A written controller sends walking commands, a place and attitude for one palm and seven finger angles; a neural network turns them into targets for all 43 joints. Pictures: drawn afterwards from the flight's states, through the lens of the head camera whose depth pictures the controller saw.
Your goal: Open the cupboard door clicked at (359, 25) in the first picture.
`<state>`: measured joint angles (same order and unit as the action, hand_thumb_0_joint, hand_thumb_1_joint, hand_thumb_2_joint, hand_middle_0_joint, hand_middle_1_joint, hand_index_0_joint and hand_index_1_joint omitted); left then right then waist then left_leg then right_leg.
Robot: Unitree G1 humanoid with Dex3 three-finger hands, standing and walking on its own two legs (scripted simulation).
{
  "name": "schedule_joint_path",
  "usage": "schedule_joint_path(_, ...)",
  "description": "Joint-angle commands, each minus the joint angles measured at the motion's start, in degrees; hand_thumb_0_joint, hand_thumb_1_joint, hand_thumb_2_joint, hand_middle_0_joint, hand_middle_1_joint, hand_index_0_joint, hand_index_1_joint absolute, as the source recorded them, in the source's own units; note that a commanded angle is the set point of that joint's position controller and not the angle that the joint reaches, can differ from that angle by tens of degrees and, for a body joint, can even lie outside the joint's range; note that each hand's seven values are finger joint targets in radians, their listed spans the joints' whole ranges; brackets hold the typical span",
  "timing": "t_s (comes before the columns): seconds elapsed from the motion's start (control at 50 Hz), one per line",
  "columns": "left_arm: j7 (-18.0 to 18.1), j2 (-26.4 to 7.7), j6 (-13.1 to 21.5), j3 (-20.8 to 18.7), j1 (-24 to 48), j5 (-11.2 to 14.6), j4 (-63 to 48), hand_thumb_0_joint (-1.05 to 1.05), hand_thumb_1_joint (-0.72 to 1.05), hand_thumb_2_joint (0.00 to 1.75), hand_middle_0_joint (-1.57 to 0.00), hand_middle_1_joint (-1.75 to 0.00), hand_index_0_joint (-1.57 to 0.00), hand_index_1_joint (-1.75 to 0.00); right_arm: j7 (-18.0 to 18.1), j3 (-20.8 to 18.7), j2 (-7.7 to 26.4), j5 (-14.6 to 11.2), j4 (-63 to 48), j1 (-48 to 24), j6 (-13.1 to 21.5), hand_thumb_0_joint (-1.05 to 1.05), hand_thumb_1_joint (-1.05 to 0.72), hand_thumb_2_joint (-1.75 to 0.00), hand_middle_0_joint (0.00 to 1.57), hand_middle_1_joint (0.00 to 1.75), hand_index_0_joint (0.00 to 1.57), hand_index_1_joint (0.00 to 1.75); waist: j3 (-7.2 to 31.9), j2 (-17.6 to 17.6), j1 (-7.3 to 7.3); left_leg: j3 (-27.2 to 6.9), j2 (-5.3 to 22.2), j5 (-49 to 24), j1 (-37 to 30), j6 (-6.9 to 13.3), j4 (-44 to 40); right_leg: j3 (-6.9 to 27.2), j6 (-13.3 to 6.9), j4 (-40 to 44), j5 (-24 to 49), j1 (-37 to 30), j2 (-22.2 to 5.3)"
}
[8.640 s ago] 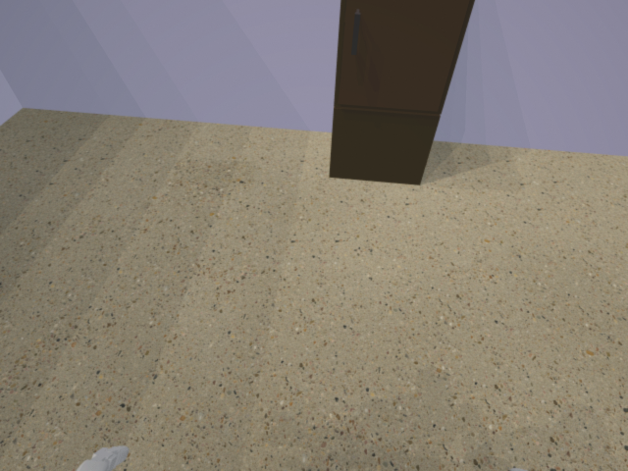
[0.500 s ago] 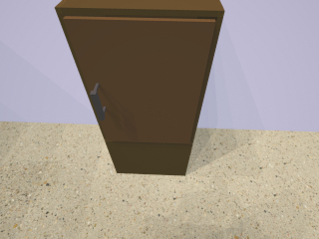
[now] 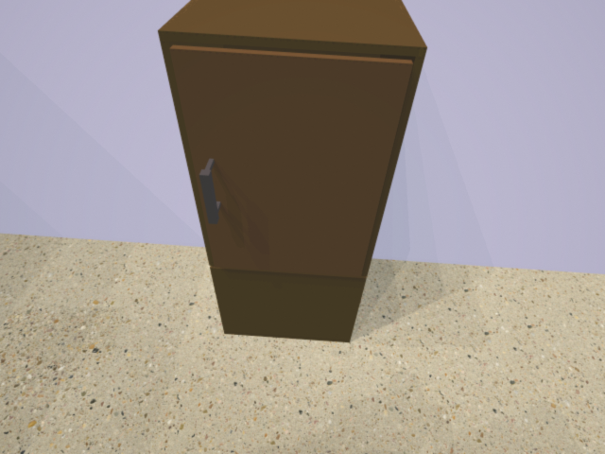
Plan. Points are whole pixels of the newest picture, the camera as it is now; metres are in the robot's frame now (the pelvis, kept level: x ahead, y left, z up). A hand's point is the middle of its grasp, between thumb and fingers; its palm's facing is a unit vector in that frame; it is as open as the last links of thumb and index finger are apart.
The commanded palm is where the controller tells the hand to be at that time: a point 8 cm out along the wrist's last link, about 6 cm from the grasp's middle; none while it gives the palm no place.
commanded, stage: come to a stop and stand still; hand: left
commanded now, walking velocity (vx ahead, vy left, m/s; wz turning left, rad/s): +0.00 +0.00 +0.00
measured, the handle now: (212, 191) +0.65 +0.24 -0.04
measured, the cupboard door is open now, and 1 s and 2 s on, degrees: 0 0 0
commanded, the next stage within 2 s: look again from close up in 0.46 s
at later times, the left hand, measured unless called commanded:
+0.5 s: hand out of the picture -0.05 +0.17 -0.18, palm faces +0.07 -0.99 -0.14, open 7.4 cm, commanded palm none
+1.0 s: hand out of the picture -0.02 +0.19 -0.18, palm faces +0.05 -0.98 -0.18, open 7.4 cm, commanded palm none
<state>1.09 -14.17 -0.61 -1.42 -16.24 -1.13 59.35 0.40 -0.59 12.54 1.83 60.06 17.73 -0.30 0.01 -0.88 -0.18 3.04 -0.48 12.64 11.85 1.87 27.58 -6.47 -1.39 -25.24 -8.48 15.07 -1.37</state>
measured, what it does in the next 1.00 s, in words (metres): stands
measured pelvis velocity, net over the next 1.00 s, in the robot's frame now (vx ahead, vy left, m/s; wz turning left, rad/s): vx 0.01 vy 0.03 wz -0.01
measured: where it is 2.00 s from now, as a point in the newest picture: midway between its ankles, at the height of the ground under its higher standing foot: outside the picture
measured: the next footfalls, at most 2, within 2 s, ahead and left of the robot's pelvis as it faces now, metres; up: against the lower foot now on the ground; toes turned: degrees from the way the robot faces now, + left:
right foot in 2.00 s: +0.13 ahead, -0.13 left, +0.00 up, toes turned -3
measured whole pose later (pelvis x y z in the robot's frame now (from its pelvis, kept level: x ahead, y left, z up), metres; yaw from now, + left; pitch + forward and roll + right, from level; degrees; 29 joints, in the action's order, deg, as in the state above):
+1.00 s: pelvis +0.01 +0.03 +0.00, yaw -1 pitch -2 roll +0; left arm 2.1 -7.2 0.2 -1.4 -21.3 -1.7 62.0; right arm 1.2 -1.3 8.0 1.2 63.0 18.8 0.0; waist -0.6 -0.6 -0.3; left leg 4.8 -2.8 12.9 12.7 4.0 27.0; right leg -1.5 0.4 -26.3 -7.7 17.2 -1.9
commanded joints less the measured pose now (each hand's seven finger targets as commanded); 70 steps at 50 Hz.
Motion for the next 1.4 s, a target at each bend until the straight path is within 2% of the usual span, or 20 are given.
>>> schedule_joint_path(0.0,0.3,-5.4,1.3,-0.7,-1.2,0.0,-2.3,0.0,0.9,0.9,-0.2,-0.3,-0.2,-0.3,0.5,-1.6,7.2,-0.4,-2.2,0.5,1.0,0.0,-0.9,-0.9,0.2,0.3,0.2,0.3,-5.2,1.3,-0.05,-8.8,6.1,16.0,11.0,1.2,-11.3,9.0,0.0,6.9,-15.5,-2.7,-5.6)
schedule_joint_path(0.12,0.7,-2.4,1.1,-0.3,-4.9,-0.2,-0.3,0.0,0.9,0.9,-0.2,-0.3,-0.2,-0.3,0.7,-1.5,4.7,-0.6,-0.1,2.9,0.7,0.0,-0.9,-0.9,0.2,0.3,0.2,0.3,-6.4,0.1,-0.16,-8.7,6.1,16.9,12.6,1.2,-11.5,8.9,0.4,6.2,-15.3,-2.6,-5.4)
schedule_joint_path(0.16,0.8,-1.3,1.1,-0.2,-5.7,-0.1,0.1,0.0,0.9,0.9,-0.2,-0.3,-0.2,-0.3,0.8,-1.4,3.7,-0.7,0.5,3.9,0.8,0.0,-0.9,-0.9,0.2,0.3,0.2,0.3,-4.8,1.3,0.0,-8.9,6.3,15.7,11.4,1.1,-11.5,8.5,0.3,5.4,-13.5,-3.1,-5.2)
schedule_joint_path(0.2,0.9,-0.5,1.1,0.0,-6.6,-0.1,0.5,0.0,0.9,0.9,-0.2,-0.3,-0.2,-0.3,0.8,-1.3,3.1,-0.7,1.0,4.1,0.7,0.0,-0.9,-0.9,0.2,0.3,0.2,0.3,-4.9,2.1,0.03,-8.9,6.4,16.1,11.6,1.1,-11.8,8.5,0.3,4.9,-12.8,-3.0,-5.0)
schedule_joint_path(0.34,1.2,1.8,1.1,0.0,-9.4,-0.6,1.7,0.0,0.9,0.9,-0.2,-0.3,-0.2,-0.3,1.0,-1.6,2.0,-1.0,1.1,4.2,0.5,0.0,-0.9,-0.9,0.2,0.3,0.2,0.3,-7.6,3.6,-0.36,-10.3,7.2,20.6,14.5,1.5,-14.0,7.3,0.8,2.6,-11.5,-2.4,-3.7)
schedule_joint_path(0.42,1.2,3.2,1.2,-0.2,-10.9,-0.7,1.9,0.0,0.9,0.9,-0.2,-0.3,-0.2,-0.3,1.1,-1.9,1.2,-0.9,0.8,4.2,0.4,0.0,-0.9,-0.9,0.2,0.3,0.2,0.3,-7.9,1.3,-0.35,-9.6,6.6,19.9,14.0,1.4,-12.6,8.4,0.7,3.1,-12.6,-0.8,-3.8)
schedule_joint_path(0.48,1.3,3.3,1.4,-0.4,-11.0,-0.7,1.6,0.0,0.9,0.9,-0.2,-0.3,-0.2,-0.3,1.0,-2.1,0.6,-0.9,0.7,4.8,0.3,0.0,-0.9,-0.9,0.2,0.3,0.2,0.3,-7.6,-0.7,0.14,-8.6,5.8,18.6,12.5,1.3,-10.6,10.0,0.5,4.7,-15.6,1.6,-4.3)
schedule_joint_path(0.56,1.4,3.3,1.4,-0.6,-10.7,-0.6,1.3,0.0,0.9,0.9,-0.2,-0.3,-0.2,-0.3,1.1,-2.0,0.0,-0.8,0.9,5.3,0.3,0.0,-0.9,-0.9,0.2,0.3,0.2,0.3,-6.9,-0.9,0.75,-8.1,5.3,16.8,9.9,1.2,-9.0,11.0,0.2,5.7,-17.4,4.4,-4.7)
schedule_joint_path(0.76,1.1,3.1,1.6,-0.6,-10.7,-0.6,1.3,0.0,0.9,0.9,-0.2,-0.3,-0.2,-0.3,1.2,-2.0,1.1,-0.9,0.4,3.2,1.1,0.0,-0.9,-0.9,0.2,0.3,0.2,0.3,-5.8,2.3,-0.2,-9.9,6.9,17.1,11.3,1.6,-12.2,10.0,0.3,2.9,-10.3,0.0,-3.7)
schedule_joint_path(0.86,1.2,2.5,1.7,-0.5,-9.7,-0.6,1.2,0.0,0.9,0.9,-0.2,-0.3,-0.2,-0.3,1.1,-1.9,1.7,-0.9,0.6,3.2,1.2,0.0,-0.9,-0.9,0.2,0.3,0.2,0.3,-6.8,1.6,-0.04,-10.1,7.1,16.9,10.9,1.5,-13.3,10.2,0.3,3.4,-9.5,0.0,-3.9)
schedule_joint_path(0.92,1.2,2.0,1.6,-0.6,-9.6,-0.7,1.3,0.0,0.9,0.9,-0.2,-0.3,-0.2,-0.3,1.0,-2.0,2.2,-0.8,0.6,3.2,0.9,0.0,-0.9,-0.9,0.2,0.3,0.2,0.3,-8.0,1.1,-0.11,-10.3,6.9,19.4,12.0,1.6,-13.8,10.3,0.6,3.6,-11.7,0.4,-3.6)
schedule_joint_path(0.94,1.2,2.0,1.6,-0.6,-9.8,-0.7,1.2,0.0,0.9,0.9,-0.2,-0.3,-0.2,-0.3,1.0,-2.0,2.3,-0.8,0.5,3.2,1.0,0.0,-0.9,-0.9,0.2,0.3,0.2,0.3,-7.8,1.5,-0.18,-10.4,7.0,18.5,11.5,1.7,-13.8,10.4,0.5,3.6,-10.8,0.4,-3.7)
schedule_joint_path(0.98,1.2,2.0,1.8,-0.4,-9.5,-0.5,1.2,0.0,0.9,0.9,-0.2,-0.3,-0.2,-0.3,1.0,-1.8,2.0,-0.9,0.6,3.2,1.2,0.0,-0.9,-0.9,0.2,0.3,0.2,0.3,-6.8,0.0,-0.14,-9.8,6.8,15.2,10.1,1.6,-12.9,10.8,0.4,4.0,-8.4,-0.5,-4.1)
schedule_joint_path(1.02,1.3,1.6,2.0,-0.4,-8.9,-0.3,1.1,0.0,0.9,0.9,-0.2,-0.3,-0.2,-0.3,1.0,-1.7,2.0,-1.0,0.8,3.4,1.3,0.0,-0.9,-0.9,0.2,0.3,0.2,0.3,-6.1,-0.9,0.2,-9.0,6.2,12.7,8.2,1.4,-11.8,11.7,0.1,5.2,-9.0,-0.1,-4.7)
schedule_joint_path(1.16,1.4,0.9,2.4,0.0,-7.1,0.0,1.3,0.0,0.9,0.9,-0.2,-0.3,-0.2,-0.3,1.1,-1.2,2.1,-1.2,1.6,2.8,1.8,0.0,-0.9,-0.9,0.2,0.3,0.2,0.3,-4.7,0.1,0.45,-7.8,6.6,5.1,4.3,0.9,-11.4,11.3,-0.1,5.3,-2.5,-1.7,-5.1)
schedule_joint_path(1.2,1.4,1.7,2.5,0.2,-7.3,0.1,1.8,0.0,0.9,0.9,-0.2,-0.3,-0.2,-0.3,1.2,-0.8,1.6,-1.1,2.2,3.2,1.9,0.0,-0.9,-0.9,0.2,0.3,0.2,0.3,-2.7,0.5,0.39,-7.1,6.6,3.7,2.8,0.7,-11.1,11.2,-0.2,5.0,-1.3,-3.5,-5.2)
schedule_joint_path(1.24,1.3,1.5,2.3,0.1,-8.2,-0.1,1.9,0.0,0.9,0.9,-0.2,-0.3,-0.2,-0.3,1.0,-0.7,1.0,-1.0,2.5,4.1,1.7,0.0,-0.9,-0.9,0.2,0.3,0.2,0.3,-1.7,-0.1,0.15,-6.0,5.8,7.8,2.7,0.8,-9.5,12.2,-0.6,5.1,-7.1,-4.2,-5.6)
schedule_joint_path(1.3,1.0,0.7,1.9,-0.6,-8.6,-0.2,1.6,0.0,0.9,0.9,-0.2,-0.3,-0.2,-0.3,0.9,-0.7,0.8,-0.8,2.3,4.0,1.4,0.0,-0.9,-0.9,0.2,0.3,0.2,0.3,-5.2,-2.0,-0.34,-4.8,4.4,12.3,5.2,0.9,-7.2,15.4,-1.9,7.2,-16.1,-2.2,-6.8)
schedule_joint_path(1.34,0.9,-0.3,1.9,-1.0,-9.4,-0.2,1.4,0.0,0.9,0.9,-0.2,-0.3,-0.2,-0.3,0.9,-0.5,0.5,-0.8,2.0,4.5,1.3,0.0,-0.9,-0.9,0.2,0.3,0.2,0.3,-6.3,-4.5,-0.52,-2.9,3.0,11.2,7.0,0.7,-3.5,18.4,-3.4,8.9,-19.0,-2.9,-8.6)
schedule_joint_path(1.38,1.0,-0.9,1.9,-1.7,-10.3,0.0,1.1,0.0,0.9,0.9,-0.2,-0.3,-0.2,-0.3,0.9,-0.4,-0.2,-0.7,1.6,4.8,1.4,0.0,-0.9,-0.9,0.2,0.3,0.2,0.3,-7.0,-6.5,-0.74,-0.9,1.7,9.2,9.2,0.1,1.4,22.4,-5.7,10.8,-21.0,-4.1,-11.2)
